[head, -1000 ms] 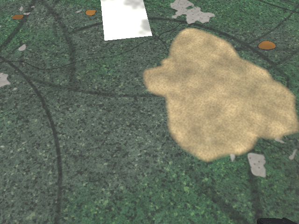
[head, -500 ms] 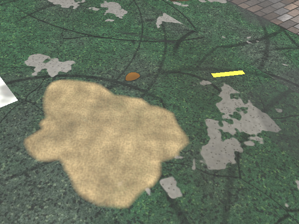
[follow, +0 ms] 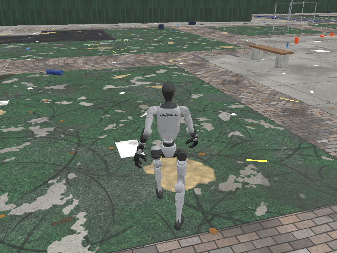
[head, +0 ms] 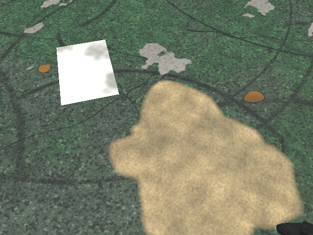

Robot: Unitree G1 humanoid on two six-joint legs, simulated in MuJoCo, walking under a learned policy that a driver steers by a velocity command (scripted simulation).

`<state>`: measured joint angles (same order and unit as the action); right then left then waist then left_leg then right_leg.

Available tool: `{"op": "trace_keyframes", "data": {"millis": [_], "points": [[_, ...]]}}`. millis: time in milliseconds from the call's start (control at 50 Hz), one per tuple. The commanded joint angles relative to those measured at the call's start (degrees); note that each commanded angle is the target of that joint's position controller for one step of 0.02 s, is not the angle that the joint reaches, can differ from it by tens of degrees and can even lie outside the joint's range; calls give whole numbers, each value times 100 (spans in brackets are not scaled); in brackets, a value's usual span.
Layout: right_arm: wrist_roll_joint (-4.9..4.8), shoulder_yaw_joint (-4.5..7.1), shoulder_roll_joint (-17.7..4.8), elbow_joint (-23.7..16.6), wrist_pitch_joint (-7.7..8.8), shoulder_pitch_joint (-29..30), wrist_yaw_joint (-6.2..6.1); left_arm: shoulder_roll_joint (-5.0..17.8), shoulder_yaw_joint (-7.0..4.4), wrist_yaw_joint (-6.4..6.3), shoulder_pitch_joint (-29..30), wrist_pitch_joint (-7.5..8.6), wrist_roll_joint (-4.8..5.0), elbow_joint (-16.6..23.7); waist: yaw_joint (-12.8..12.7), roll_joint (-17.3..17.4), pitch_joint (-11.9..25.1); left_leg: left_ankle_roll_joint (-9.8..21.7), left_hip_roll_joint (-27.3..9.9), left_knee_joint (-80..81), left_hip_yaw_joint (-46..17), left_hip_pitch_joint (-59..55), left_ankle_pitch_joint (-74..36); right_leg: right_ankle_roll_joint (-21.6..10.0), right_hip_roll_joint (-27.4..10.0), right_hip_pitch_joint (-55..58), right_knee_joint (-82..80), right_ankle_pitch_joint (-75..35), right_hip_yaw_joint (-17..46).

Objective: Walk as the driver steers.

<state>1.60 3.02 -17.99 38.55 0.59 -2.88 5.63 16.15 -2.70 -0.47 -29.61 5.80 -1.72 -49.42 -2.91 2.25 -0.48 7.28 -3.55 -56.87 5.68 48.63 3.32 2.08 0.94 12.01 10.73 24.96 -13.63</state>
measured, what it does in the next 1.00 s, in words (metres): walks ahead: left foot, then right foot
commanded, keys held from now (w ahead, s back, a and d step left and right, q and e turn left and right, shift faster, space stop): w+q+shift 0.22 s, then w+e+shift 0.58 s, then e+shift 0.20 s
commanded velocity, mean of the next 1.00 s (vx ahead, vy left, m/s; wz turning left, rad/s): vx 0.93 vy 0.00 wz -0.14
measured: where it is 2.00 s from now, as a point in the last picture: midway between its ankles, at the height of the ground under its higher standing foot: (151, 101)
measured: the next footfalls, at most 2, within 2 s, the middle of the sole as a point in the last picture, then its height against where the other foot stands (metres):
left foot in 0.10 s outside the picture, level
right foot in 0.58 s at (160, 172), level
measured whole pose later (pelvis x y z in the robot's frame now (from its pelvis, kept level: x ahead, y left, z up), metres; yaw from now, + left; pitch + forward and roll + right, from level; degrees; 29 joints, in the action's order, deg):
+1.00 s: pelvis +0.95 +0.14 -0.01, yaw -12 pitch +3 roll +0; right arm 1.3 -2.7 -13.9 30.8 7.3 4.3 -0.6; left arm 16.2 -3.9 -0.6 -29.8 2.1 1.4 -49.1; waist -8.0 1.2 -2.9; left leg -0.8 -1.2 -27.7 -4.9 30.4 -0.5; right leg -2.3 10.2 -3.9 47.1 31.0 15.8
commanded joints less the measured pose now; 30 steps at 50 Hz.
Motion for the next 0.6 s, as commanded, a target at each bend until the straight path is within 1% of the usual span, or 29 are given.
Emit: {"op": "trace_keyframes", "data": {"millis": [20, 40, 60, 80, 100, 120, 140, 160, 180, 200, 220, 240, 260, 280, 300, 320, 360, 380, 400, 420, 440, 460, 480, 500, 520, 540, 560, 580, 600], "points": [[-33, -138, 14, -440, 36, 260, 63, 780, -89, -86, 570, 146, 14, 368, 514, -649, -653, 331, 514, 928, 714, -1682, -244, -293, -1274, -1376, 57, -7506, -235], [-62, -96, -131, -335, 26, -185, 24, 1028, -153, -139, 612, 91, -4, 377, 805, -826, -309, 421, 708, 997, 755, -2175, -20, -262, -1389, -1116, 743, -8565, -219], [-85, -4, -367, -110, 26, -1078, -40, 1250, -222, -175, 843, -9, -50, 439, 1307, -951, 218, 526, 882, 998, 649, -3057, 294, -292, -1504, -1071, 1902, -9169, -154], [-72, 144, -661, 252, 27, -2354, -129, 1393, -272, -187, 1169, -103, -78, 569, 1898, -969, 867, 689, 979, 1156, 334, -4418, 563, -388, -1593, -1434, 3444, -9077, 20], [-67, 328, -979, 563, 27, -3132, -266, 1304, -269, -125, 1275, -148, -79, 615, 2121, -517, 1190, 829, 942, 1772, -164, -5802, 734, -401, -1205, -2360, 5442, -6768, 25], [-173, 465, -1331, 541, -47, -2521, -394, 433, -51, 15, 1371, -95, -143, 764, 1445, 1006, 586, 957, 222, 1928, -1471, -6163, 936, -274, -45, -4270, 7767, -307, 166], [32, 529, -1899, 184, -89, -2114, -389, 398, 35, 40, 856, 19, 35, 1465, 774, 1432, 1750, 2117, -965, 3069, -4624, -7528, 1428, -137, 226, -5990, 8985, 351, 1367], [-30, 543, -1610, 102, -105, -2204, -443, 749, 35, 30, 1437, 155, -59, 1515, 1095, 176, 1614, 1961, -1068, 4006, -5212, -7182, 2376, -211, -90, -6296, 8570, -245, 1893], [-36, 468, -1312, 228, -64, -2090, -504, 773, 59, 36, 1526, 208, -39, 1507, 779, -295, 602, 1684, -982, 4357, -4955, -6098, 2451, -232, -337, -6233, 7906, -515, 1895], [-46, 411, -1117, 279, 24, -1901, -525, 698, 94, 19, 1645, 171, -125, 1486, 485, -714, 164, 1483, -751, 4404, -4484, -5156, 2018, -197, -577, -5852, 7336, -545, 1883], [-44, 366, -1051, 218, 126, -1696, -558, 633, 132, 11, 1541, 59, -238, 1441, 246, -776, -49, 1402, -490, 4360, -3982, -4425, 1485, -123, -694, -5456, 7025, -459, 1902], [-62, 265, -816, 227, 216, -1536, -577, 566, 159, 29, 1279, -101, -291, 1325, -14, -849, -185, 1315, -346, 4420, -3455, -3766, 1204, -59, -869, -5083, 6682, -464, 1840], [-80, 186, -644, 251, 319, -1525, -557, 469, 186, 57, 1192, -222, -298, 1274, -109, -828, -226, 1241, -195, 4513, -3086, -3291, 1069, -9, -983, -4818, 6259, -439, 1736], [-87, 151, -577, 314, 413, -1566, -529, 372, 222, 100, 1356, -273, -279, 1316, -87, -773, -353, 1155, -22, 4693, -2707, -2948, 798, 8, -1041, -4686, 5759, -743, 1555], [-86, 148, -592, 384, 483, -1664, -502, 300, 257, 143, 1740, -285, -222, 1447, 38, -620, -533, 1042, 111, 4890, -2355, -2823, 327, -9, -1066, -4735, 5249, -1247, 1378], [-101, 152, -592, 456, 540, -1827, -460, 236, 287, 179, 2147, -282, -137, 1565, 222, -472, -677, 840, 226, 4991, -2006, -2882, -297, -92, -1077, -4790, 4679, -1849, 1244], [-171, 131, -519, 562, 634, -2114, -390, 151, 317, 248, 2688, -253, 1, 1636, 553, -430, -732, 356, 410, 5092, -1426, -3199, -1328, -330, -931, -4606, 3575, -3036, 961], [-202, 116, -539, 643, 677, -2315, -390, 80, 339, 281, 2910, -237, 55, 1658, 709, -371, -686, 203, 331, 5270, -1314, -3461, -1788, -464, -801, -4476, 3147, -3458, 779], [-190, 136, -682, 683, 708, -2305, -404, 60, 344, 306, 2975, -224, 105, 1663, 711, -201, -635, 167, 162, 5457, -1241, -3762, -1861, -590, -737, -4331, 2831, -3812, 815], [-177, 111, -641, 779, 725, -2441, -428, 168, 305, 323, 3089, -209, 131, 1612, 792, -308, -670, 38, 104, 5526, -1020, -4265, -2370, -694, -607, -4461, 2554, -3865, 701], [-128, 92, -671, 864, 729, -2563, -459, 208, 286, 326, 3166, -194, 139, 1593, 827, -231, -625, -65, 2, 5482, -852, -4753, -3122, -790, -420, -4484, 2350, -3790, 594], [-81, 83, -710, 913, 718, -2571, -512, 297, 256, 322, 3134, -180, 136, 1548, 766, -105, -538, -177, -47, 5281, -637, -5193, -4089, -866, -199, -4437, 2228, -3612, 528], [-37, 88, -808, 925, 701, -2549, -592, 408, 213, 333, 3048, -170, 123, 1494, 655, 95, -308, -283, -170, 5020, -500, -5591, -5105, -931, 54, -4265, 2167, -3367, 487], [35, 108, -913, 937, 654, -2483, -680, 525, 168, 334, 2812, -183, 118, 1399, 457, 321, -88, -399, -298, 4589, -390, -5932, -6192, -980, 303, -4068, 2201, -3012, 428], [134, 135, -1009, 913, 581, -2336, -763, 702, 99, 324, 2277, -210, 124, 1225, 119, 489, 236, -502, -432, 3856, -301, -6152, -7070, -1047, 525, -3646, 2252, -2643, 409], [235, 165, -1072, 847, 493, -2081, -831, 906, 1, 295, 1262, -248, 140, 883, -377, 571, 663, -573, -507, 2686, -208, -6077, -7571, -1121, 692, -2815, 2373, -2328, 407], [272, 206, -1178, 719, 410, -1593, -869, 1075, -113, 242, -77, -283, 154, 449, -1069, 527, 1019, -621, -486, 938, -64, -5495, -7412, -1304, 560, -1690, 2192, -2129, 629], [228, 188, -1078, 560, 424, -1068, -854, 1332, -276, 157, -1165, -343, 128, 169, -1684, -47, 1208, -586, 89, -1737, 75, -4036, -4731, -1666, 74, -377, 2265, -1433, 1358], [-52, -56, -43, 195, 570, -1737, -662, 1715, -374, 141, -453, -390, -26, 180, -322, -2376, 1372, -1047, 1220, -4032, -475, -576, 2448, -2834, -1447, 1586, 1920, -1132, 4828]]}}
